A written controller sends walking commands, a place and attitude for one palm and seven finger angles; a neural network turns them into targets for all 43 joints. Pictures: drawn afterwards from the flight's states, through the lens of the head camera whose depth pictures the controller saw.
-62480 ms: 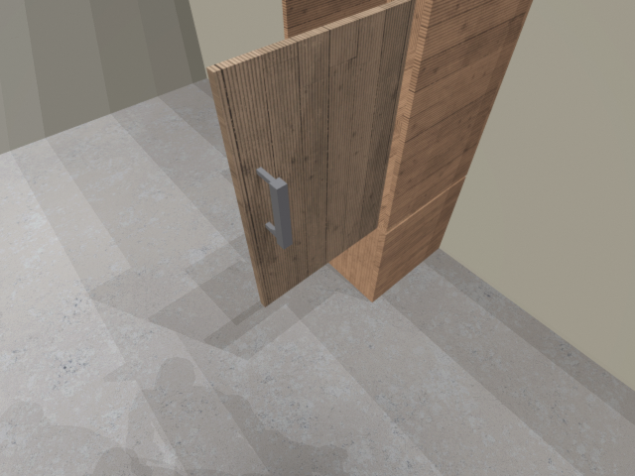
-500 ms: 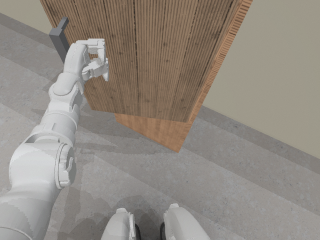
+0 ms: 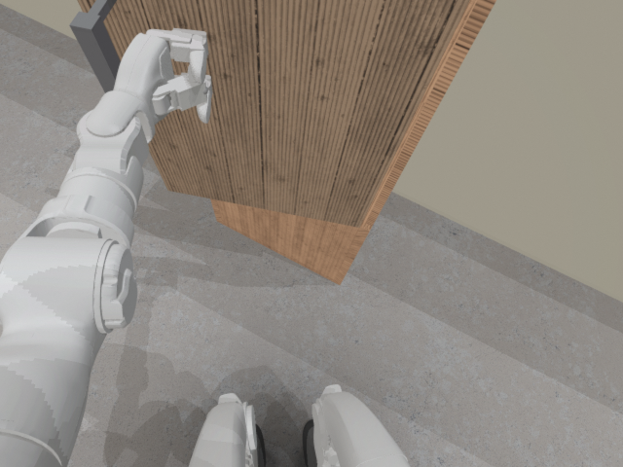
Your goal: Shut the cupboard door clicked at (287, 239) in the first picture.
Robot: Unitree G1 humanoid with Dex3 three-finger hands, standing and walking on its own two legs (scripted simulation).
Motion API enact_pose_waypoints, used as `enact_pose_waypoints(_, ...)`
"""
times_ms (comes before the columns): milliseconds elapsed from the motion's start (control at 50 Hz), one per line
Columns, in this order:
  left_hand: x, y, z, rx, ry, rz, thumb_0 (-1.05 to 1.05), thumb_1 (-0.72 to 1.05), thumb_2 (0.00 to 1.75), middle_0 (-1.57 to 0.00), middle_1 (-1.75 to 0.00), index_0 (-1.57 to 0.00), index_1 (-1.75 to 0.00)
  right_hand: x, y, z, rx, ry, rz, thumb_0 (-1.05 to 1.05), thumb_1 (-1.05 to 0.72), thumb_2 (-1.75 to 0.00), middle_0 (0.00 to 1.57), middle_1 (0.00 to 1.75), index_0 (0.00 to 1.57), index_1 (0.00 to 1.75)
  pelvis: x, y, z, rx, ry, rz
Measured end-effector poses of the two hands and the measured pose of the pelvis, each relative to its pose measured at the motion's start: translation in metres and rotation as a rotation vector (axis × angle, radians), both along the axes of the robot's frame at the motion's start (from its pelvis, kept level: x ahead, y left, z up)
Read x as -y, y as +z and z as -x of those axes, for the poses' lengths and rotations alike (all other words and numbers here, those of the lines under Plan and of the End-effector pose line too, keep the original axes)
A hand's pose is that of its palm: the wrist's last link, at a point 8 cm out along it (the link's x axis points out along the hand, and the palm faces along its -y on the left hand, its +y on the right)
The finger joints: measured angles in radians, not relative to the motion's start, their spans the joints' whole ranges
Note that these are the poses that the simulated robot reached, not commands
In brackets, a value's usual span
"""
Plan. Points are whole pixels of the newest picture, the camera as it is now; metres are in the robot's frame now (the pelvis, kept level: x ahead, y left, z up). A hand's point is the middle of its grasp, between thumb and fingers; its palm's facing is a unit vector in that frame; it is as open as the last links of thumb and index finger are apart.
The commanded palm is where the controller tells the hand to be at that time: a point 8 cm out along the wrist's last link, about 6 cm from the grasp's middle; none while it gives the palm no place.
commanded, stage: push the door shut along its arc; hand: left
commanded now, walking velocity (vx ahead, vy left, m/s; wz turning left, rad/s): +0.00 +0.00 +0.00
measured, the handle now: (122, 68) +0.59 +0.16 +0.10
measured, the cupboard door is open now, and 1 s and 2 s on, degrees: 18 11 11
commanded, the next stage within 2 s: pull the fist back off the door in 0.16 s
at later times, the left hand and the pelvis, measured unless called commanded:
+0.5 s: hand (230, 67) +0.58 +0.03 +0.10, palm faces +0.08 -1.00 -0.02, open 3.2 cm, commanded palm +0.55 +0.06 +0.10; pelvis +0.00 +0.00 -0.01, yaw -1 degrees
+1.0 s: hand (245, 114) +0.51 +0.02 +0.10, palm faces +0.04 -1.00 -0.03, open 3.1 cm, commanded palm +0.47 +0.07 +0.10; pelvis +0.03 -0.02 +0.03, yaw +0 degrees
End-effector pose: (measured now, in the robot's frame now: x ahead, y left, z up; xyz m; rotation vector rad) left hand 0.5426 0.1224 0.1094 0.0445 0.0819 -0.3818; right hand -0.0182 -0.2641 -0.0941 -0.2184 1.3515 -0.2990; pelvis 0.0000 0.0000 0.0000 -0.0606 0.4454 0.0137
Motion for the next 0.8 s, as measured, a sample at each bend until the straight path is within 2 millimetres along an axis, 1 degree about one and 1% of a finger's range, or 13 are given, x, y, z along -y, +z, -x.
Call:
enact_pose_waypoints(140,0.007,0.002,-0.008,-0.005,-0.024,0.006,0.05,0.99,0.99,-1.3,-1.5,-1.3,-1.5,0.003,-0.002,0.003,0.002,0.009,0.025,0.01,-0.91,-0.9,0.2,0.3,0.21,0.3,0.0,-0.006,0.003,-0.014,0.003,0.006)
enact_pose_waypoints(280,0.014,0.003,-0.015,0.004,-0.058,-0.004,0.05,1.01,1.0,-1.3,-1.5,-1.3,-1.5,0.001,-0.006,0.014,-0.015,-0.002,0.036,0.01,-0.91,-0.9,0.2,0.3,0.21,0.3,-0.001,-0.011,0.005,-0.032,0.0,0.01)
enact_pose_waypoints(320,0.015,0.002,-0.017,-0.009,0.027,0.056,0.05,0.99,0.99,-1.3,-1.5,-1.3,-1.5,-0.003,-0.006,0.018,-0.023,-0.001,0.023,0.01,-0.91,-0.9,0.2,0.3,0.21,0.3,-0.002,-0.012,0.005,-0.038,-0.001,0.012)
enact_pose_waypoints(400,0.023,-0.003,-0.015,-0.023,0.309,0.13,0.04,0.91,0.94,-1.3,-1.5,-1.3,-1.5,-0.015,-0.006,0.024,-0.043,0.028,-0.043,0.01,-0.91,-0.9,0.2,0.3,0.2,0.3,-0.003,-0.01,0.003,-0.047,-0.004,0.007)
enact_pose_waypoints(440,0.029,-0.004,-0.013,0.009,0.415,0.104,0.03,0.89,0.93,-1.3,-1.5,-1.3,-1.5,-0.021,-0.007,0.027,-0.052,0.04,-0.08,0.01,-0.91,-0.9,0.2,0.3,0.2,0.3,-0.003,-0.009,0.002,-0.051,-0.008,0.003)
enact_pose_waypoints(480,0.035,-0.004,-0.01,0.058,0.459,0.047,0.03,0.9,0.93,-1.3,-1.5,-1.3,-1.5,-0.026,-0.008,0.03,-0.062,0.035,-0.111,0.01,-0.91,-0.9,0.2,0.3,0.2,0.3,-0.002,-0.008,0.001,-0.053,-0.011,-0.001)
enact_pose_waypoints(560,0.044,-0.005,-0.008,0.099,0.439,-0.024,0.02,0.93,0.94,-1.3,-1.5,-1.3,-1.5,-0.033,-0.008,0.04,-0.086,-0.014,-0.149,0.01,-0.91,-0.9,0.2,0.3,0.21,0.3,0.0,-0.005,-0.001,-0.043,-0.018,-0.009)
enact_pose_waypoints(660,0.049,-0.011,-0.002,0.032,0.42,-0.013,0.02,0.93,0.92,-1.3,-1.5,-1.3,-1.5,-0.035,0.0,0.046,-0.112,-0.051,-0.167,0.01,-0.91,-0.9,0.2,0.3,0.21,0.3,0.002,0.006,-0.007,-0.02,-0.026,-0.02)
enact_pose_waypoints(740,0.05,-0.007,0.006,0.058,0.428,0.016,0.02,0.92,0.91,-1.3,-1.5,-1.3,-1.5,-0.028,0.007,0.041,-0.112,-0.046,-0.168,0.01,-0.91,-0.9,0.2,0.3,0.2,0.3,0.005,0.014,-0.013,-0.003,-0.032,-0.031)
enact_pose_waypoints(800,0.051,-0.005,0.014,0.087,0.417,0.004,0.02,0.91,0.9,-1.3,-1.5,-1.3,-1.5,-0.02,0.009,0.032,-0.105,-0.035,-0.165,0.01,-0.91,-0.9,0.2,0.3,0.2,0.3,0.008,0.018,-0.018,0.01,-0.032,-0.038)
